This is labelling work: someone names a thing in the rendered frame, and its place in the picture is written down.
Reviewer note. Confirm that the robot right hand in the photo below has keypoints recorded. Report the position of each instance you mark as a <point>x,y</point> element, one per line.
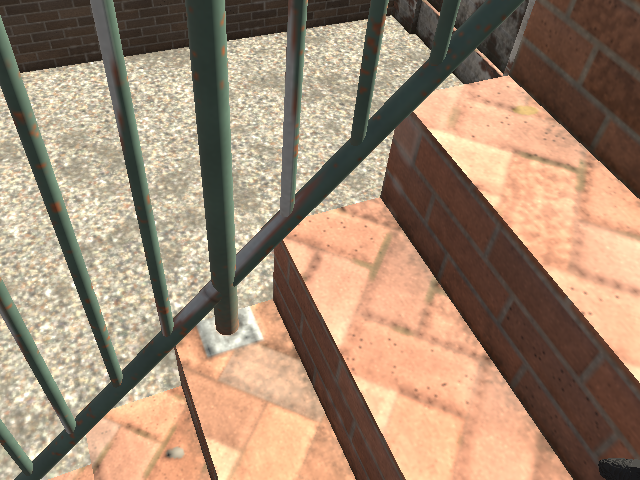
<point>619,469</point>

